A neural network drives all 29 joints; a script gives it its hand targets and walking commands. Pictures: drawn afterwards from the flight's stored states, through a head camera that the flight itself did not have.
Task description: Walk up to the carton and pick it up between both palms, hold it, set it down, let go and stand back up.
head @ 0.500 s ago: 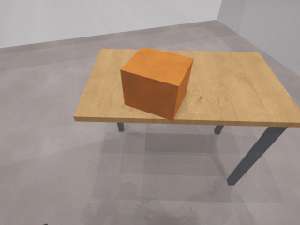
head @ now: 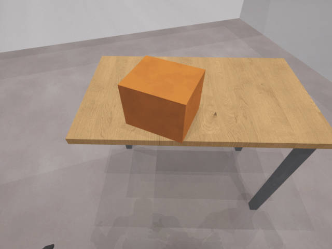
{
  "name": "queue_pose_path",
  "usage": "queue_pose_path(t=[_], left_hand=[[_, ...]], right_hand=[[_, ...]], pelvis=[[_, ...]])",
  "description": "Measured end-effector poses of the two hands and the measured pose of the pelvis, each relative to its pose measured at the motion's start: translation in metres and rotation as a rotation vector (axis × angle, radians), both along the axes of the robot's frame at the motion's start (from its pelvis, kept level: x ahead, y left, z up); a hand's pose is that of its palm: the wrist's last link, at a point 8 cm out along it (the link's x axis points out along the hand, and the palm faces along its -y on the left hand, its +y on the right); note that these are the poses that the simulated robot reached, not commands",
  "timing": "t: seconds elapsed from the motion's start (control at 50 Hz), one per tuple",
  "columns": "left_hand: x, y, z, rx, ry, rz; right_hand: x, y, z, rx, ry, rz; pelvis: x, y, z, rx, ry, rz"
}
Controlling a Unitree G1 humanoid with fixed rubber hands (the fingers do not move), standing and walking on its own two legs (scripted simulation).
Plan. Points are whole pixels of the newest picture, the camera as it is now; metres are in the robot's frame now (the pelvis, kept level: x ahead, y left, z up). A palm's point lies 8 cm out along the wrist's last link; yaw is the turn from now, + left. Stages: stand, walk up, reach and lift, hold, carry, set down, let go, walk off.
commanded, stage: walk up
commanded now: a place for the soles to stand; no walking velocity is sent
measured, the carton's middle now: (163, 98) +0.57 +0.01 +0.03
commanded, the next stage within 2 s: none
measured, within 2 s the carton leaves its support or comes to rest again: neither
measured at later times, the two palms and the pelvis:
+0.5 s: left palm out of the picture +0.15 +0.31 -0.09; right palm (306, 245) +0.16 -0.33 -0.09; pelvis +0.08 -0.01 +0.00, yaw +0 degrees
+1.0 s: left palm (36, 247) +0.17 +0.32 -0.08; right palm (302, 242) +0.16 -0.32 -0.09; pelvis +0.07 +0.00 +0.00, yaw +0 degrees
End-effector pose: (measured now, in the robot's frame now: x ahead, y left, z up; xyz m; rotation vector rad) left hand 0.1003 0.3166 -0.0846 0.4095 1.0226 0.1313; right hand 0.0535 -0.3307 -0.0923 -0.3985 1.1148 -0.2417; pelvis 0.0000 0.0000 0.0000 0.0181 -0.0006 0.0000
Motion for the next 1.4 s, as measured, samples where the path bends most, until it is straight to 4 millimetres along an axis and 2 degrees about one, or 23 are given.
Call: queue_pose_path(t=[0.06,0.12,0.2,0.28,0.38,0.44,0.52,0.62,0.7,0.78,1.06,1.26,1.4], left_hand=[[0.001,-0.009,0.005,0.011,0.018,0.006],[-0.001,-0.009,0.016,0.036,0.057,0.021],[0.002,-0.006,0.02,0.065,0.097,0.038],[0.01,-0.002,0.014,0.065,0.141,0.037],[0.033,0.003,-0.008,0.036,0.138,0.041],[0.046,0.002,-0.009,0.026,0.113,0.042],[0.053,-0.004,-0.007,0.024,0.089,0.04],[0.053,-0.012,0.0,0.048,0.06,0.042],[0.061,-0.009,0.013,0.07,0.019,0.036],[0.066,-0.002,0.016,0.077,0.003,0.033],[0.066,0.001,0.006,0.025,-0.056,0.038],[0.068,0.002,0.011,0.042,-0.046,0.039],[0.075,0.007,0.005,0.032,-0.021,0.041]], right_hand=[[0.018,-0.007,-0.001,0.015,0.004,0.009],[0.038,-0.008,0.0,0.034,0.0,0.026],[0.061,-0.005,-0.003,0.055,-0.001,0.047],[0.083,0.0,-0.005,0.051,-0.004,0.054],[0.098,0.006,-0.007,0.015,0.003,0.047],[0.101,0.006,0.0,0.003,-0.003,0.05],[0.105,0.0,0.004,-0.002,-0.025,0.041],[0.113,-0.005,-0.005,0.03,-0.043,0.03],[0.117,-0.001,-0.007,0.057,-0.051,0.03],[0.114,0.008,-0.012,0.07,-0.039,0.028],[0.111,0.008,0.007,0.025,-0.073,0.029],[0.113,0.01,0.001,0.046,-0.062,0.03],[0.123,0.015,0.003,0.038,-0.045,0.037]], pelvis=[[0.014,-0.01,0.003,0.016,0.011,0.003],[0.029,-0.014,0.01,0.023,0.013,0.006],[0.043,-0.015,0.012,0.023,0.002,0.007],[0.055,-0.011,0.009,0.006,0.01,0.001],[0.072,-0.003,-0.001,-0.006,-0.014,0.004],[0.074,-0.003,0.002,-0.011,-0.041,0.006],[0.076,-0.008,0.002,-0.013,-0.044,0.0],[0.073,-0.017,0.0,-0.007,-0.042,-0.005],[0.075,-0.016,0.003,0.0,-0.034,-0.003],[0.074,-0.009,0.002,-0.01,-0.035,-0.003],[0.068,-0.001,0.003,-0.007,-0.043,0.005],[0.071,-0.002,0.004,-0.006,-0.035,0.005],[0.081,0.004,0.004,-0.009,-0.018,0.007]])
